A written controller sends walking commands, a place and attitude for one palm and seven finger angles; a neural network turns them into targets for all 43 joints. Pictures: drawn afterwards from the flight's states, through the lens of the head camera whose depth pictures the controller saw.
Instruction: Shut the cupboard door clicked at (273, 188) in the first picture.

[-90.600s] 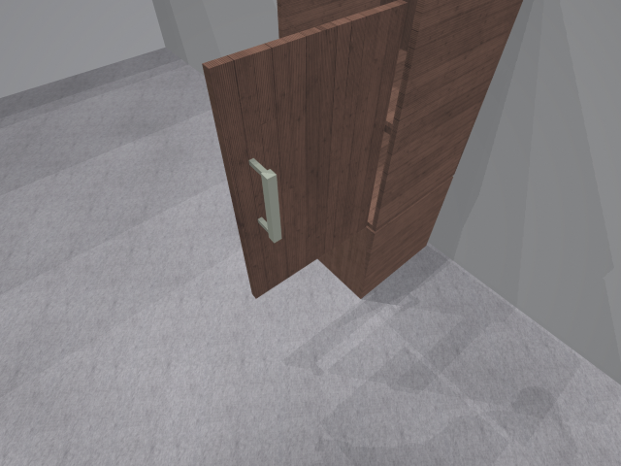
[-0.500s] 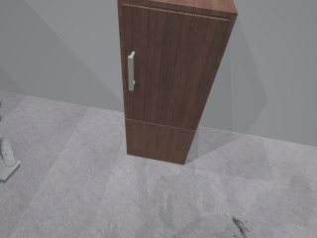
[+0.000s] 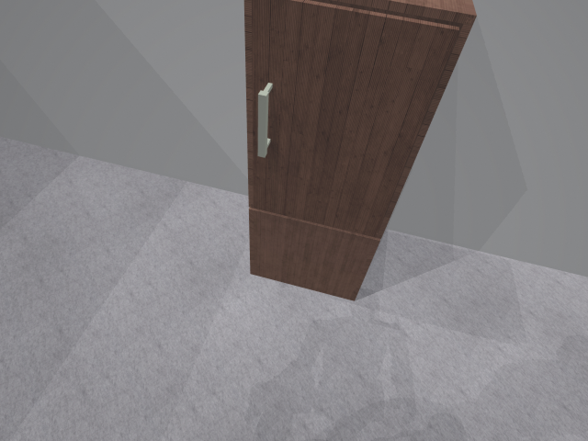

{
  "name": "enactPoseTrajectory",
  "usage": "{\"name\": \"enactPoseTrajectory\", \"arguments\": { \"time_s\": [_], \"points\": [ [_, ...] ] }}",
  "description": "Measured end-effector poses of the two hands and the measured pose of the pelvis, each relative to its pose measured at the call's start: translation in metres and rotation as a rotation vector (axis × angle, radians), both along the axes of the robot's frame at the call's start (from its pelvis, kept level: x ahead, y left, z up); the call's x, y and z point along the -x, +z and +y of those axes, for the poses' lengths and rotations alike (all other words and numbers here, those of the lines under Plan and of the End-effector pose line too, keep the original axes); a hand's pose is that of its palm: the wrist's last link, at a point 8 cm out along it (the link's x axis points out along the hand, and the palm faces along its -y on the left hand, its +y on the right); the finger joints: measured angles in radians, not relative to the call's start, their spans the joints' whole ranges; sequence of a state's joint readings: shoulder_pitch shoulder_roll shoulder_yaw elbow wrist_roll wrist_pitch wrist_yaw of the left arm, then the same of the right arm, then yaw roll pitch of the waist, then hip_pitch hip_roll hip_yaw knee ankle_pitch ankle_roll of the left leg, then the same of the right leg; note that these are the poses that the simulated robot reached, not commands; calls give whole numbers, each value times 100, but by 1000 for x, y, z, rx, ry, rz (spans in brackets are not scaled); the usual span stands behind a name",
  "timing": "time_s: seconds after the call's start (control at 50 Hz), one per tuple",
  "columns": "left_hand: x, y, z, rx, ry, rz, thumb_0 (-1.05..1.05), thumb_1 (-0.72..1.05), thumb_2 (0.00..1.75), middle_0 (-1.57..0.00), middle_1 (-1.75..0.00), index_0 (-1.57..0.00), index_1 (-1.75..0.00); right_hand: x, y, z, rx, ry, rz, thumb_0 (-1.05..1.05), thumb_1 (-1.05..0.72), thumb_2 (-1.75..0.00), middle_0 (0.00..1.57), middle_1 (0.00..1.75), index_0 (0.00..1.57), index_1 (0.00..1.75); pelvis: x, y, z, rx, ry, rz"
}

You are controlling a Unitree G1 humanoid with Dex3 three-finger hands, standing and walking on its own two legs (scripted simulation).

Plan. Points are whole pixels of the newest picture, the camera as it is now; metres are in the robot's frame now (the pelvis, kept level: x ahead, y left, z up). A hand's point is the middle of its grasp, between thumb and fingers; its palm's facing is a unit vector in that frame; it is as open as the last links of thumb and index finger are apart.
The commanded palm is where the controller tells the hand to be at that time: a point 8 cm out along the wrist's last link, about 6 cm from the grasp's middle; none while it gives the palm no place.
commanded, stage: let the arm hang, fingers relaxed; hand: left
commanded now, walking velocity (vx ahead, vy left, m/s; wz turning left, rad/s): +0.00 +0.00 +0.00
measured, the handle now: (265, 121) +0.78 +0.11 +0.00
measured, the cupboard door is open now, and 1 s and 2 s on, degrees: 0 0 0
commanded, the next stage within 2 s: look to check the result in 0.72 s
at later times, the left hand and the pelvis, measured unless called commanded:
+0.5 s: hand out of the picture -0.05 +0.16 -0.17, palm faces +0.01 -0.99 -0.13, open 7.3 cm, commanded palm none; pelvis -0.01 +0.01 +0.01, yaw -2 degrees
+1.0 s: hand out of the picture -0.06 +0.18 -0.17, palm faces +0.00 -0.99 -0.16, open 7.3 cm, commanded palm none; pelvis -0.01 +0.02 +0.01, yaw -2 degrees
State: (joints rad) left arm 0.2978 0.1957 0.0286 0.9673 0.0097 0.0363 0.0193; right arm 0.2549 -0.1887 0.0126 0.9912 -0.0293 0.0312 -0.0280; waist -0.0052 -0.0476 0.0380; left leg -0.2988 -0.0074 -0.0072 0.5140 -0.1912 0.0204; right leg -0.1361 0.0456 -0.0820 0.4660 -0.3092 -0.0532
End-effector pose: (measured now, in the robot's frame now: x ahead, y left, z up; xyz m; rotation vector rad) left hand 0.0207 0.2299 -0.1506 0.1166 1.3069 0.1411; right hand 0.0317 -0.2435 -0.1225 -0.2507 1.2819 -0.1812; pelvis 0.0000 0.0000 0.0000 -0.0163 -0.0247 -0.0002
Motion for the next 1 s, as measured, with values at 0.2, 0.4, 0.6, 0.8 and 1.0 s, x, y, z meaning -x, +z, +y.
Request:
{"name": "enactPoseTrajectory", "arguments": {
  "time_s": [0.2,0.4,0.6,0.8,1.0],
  "points": [
    [82,13,6,-25,13,245,-1,94,90,-20,-30,-20,-30,58,-16,31,-88,-88,139,1,-91,-90,20,30,20,30,2,6,7,0,-22,-19],
    [80,9,-13,15,8,217,0,92,90,-20,-30,-20,-30,81,-23,59,-146,-124,167,1,-91,-90,20,30,20,30,6,6,12,-6,-33,-26],
    [61,3,-24,54,-3,149,0,91,90,-20,-30,-20,-30,89,-22,66,-142,-143,161,1,-91,-90,20,30,20,30,9,5,16,-9,-34,-21],
    [68,5,-14,33,-1,176,0,91,90,-20,-30,-20,-30,91,-20,63,-129,-149,167,1,-91,-90,20,30,20,30,9,5,18,-10,-35,-10],
    [78,10,-5,6,1,219,0,91,90,-20,-30,-20,-30,82,-20,58,-127,-142,160,1,-91,-90,20,30,19,30,6,6,18,-11,-40,-9]
  ]
}}
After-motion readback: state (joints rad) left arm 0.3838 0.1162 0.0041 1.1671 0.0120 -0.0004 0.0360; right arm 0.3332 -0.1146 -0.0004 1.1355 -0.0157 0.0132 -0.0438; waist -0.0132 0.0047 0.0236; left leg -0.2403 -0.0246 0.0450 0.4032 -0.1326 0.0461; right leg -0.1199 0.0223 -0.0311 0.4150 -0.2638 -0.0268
